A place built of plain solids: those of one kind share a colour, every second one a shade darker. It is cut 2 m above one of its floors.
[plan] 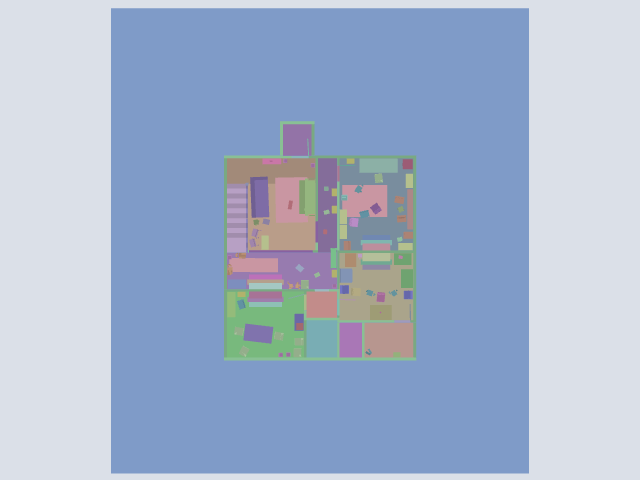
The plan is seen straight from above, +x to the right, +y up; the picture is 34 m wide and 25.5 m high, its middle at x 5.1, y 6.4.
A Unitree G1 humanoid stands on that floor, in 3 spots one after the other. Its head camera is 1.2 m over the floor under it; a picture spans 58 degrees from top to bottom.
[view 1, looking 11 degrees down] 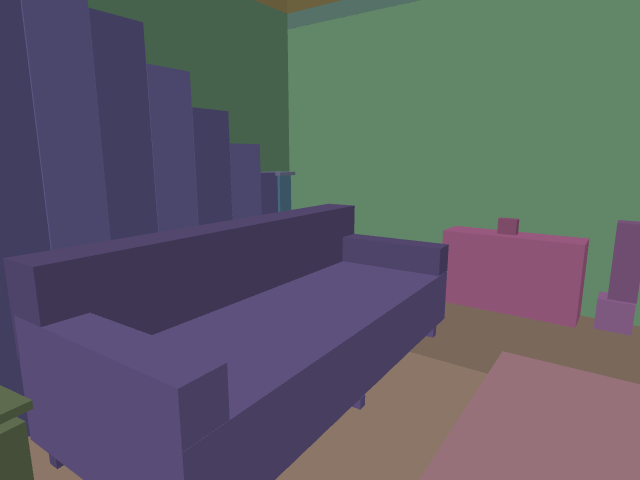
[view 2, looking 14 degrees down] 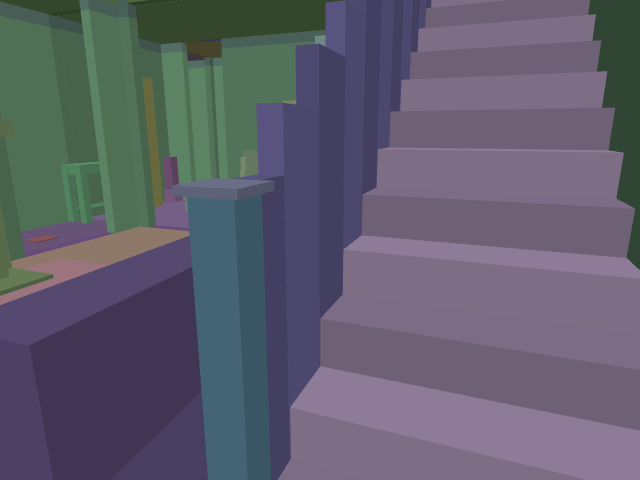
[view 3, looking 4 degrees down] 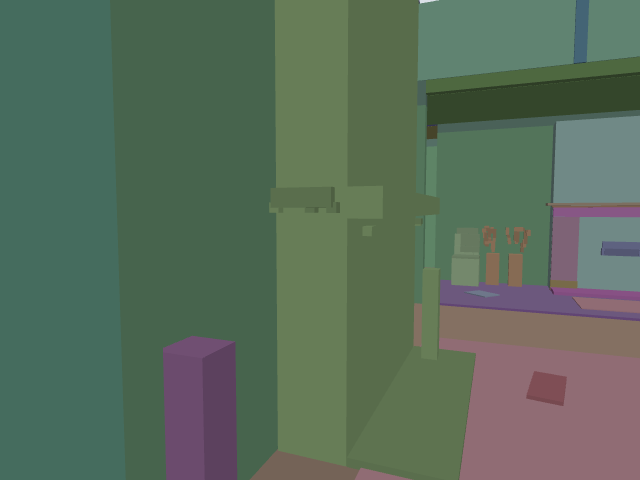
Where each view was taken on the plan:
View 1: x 3.27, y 7.03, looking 126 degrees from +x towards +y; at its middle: sofa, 2.85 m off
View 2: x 0.67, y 10.19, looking -69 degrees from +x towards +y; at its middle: stair_pan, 1.47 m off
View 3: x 3.88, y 11.43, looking -68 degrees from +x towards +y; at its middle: fireplace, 2.00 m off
